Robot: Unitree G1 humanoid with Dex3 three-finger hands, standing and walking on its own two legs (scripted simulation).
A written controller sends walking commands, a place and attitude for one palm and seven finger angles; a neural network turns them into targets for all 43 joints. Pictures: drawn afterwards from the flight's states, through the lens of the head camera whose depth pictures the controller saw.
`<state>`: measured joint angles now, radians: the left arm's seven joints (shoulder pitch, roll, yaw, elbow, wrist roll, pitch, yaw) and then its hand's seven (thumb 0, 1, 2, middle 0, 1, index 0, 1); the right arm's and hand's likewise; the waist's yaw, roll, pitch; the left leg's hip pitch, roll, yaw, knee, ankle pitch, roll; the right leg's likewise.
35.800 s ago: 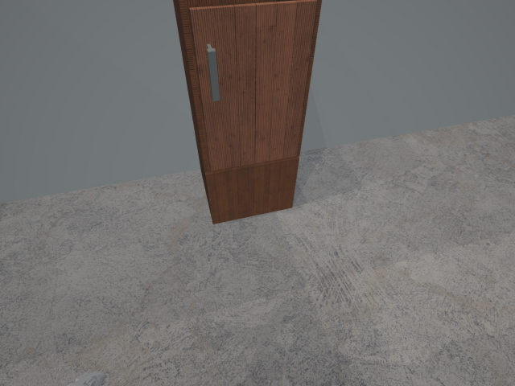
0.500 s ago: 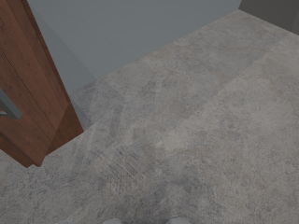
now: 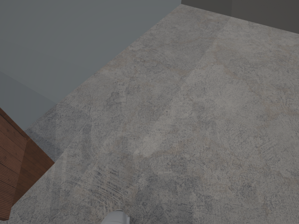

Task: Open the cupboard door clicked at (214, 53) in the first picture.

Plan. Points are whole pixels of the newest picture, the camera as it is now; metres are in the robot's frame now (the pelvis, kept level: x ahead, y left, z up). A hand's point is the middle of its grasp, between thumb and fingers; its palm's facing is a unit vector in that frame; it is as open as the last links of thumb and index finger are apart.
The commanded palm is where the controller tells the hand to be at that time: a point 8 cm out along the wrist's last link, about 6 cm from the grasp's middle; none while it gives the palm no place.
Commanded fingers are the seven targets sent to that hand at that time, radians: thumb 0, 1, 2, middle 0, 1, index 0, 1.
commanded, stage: walk to a spot facing it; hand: left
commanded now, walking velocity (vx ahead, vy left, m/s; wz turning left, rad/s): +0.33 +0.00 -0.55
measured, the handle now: out of the picture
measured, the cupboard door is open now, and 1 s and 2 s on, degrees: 43 43 43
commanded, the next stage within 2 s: turn to face it in 1.48 s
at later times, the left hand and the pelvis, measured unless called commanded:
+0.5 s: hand (127, 149) +0.38 +0.12 -0.15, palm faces -0.35 -0.91 -0.22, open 7.4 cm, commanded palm none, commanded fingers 0.00 0.90 0.90 -0.20 -0.30 -0.20 -0.30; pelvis +0.17 -0.02 -0.01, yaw -17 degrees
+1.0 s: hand (130, 145) +0.42 +0.11 -0.20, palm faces -0.32 -0.93 -0.16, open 7.4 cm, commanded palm none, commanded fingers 0.00 0.90 0.90 -0.20 -0.30 -0.20 -0.30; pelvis +0.39 -0.07 -0.02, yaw -24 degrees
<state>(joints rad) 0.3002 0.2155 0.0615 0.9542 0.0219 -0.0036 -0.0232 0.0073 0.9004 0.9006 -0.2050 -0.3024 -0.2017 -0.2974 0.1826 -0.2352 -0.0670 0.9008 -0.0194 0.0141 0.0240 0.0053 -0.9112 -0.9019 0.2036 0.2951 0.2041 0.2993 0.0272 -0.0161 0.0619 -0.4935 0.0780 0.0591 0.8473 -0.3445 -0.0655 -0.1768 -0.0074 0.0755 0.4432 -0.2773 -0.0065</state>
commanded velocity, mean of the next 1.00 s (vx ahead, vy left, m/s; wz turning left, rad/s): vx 0.36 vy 0.00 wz -0.28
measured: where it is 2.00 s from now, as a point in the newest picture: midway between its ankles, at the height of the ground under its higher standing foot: (193, 150)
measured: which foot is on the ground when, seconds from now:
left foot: up 0.00-0.08, down 0.10-0.50, up 0.52-0.90, down 0.92-1.00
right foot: down 0.00-0.08, up 0.10-0.50, down 0.52-0.92, up 0.94-1.00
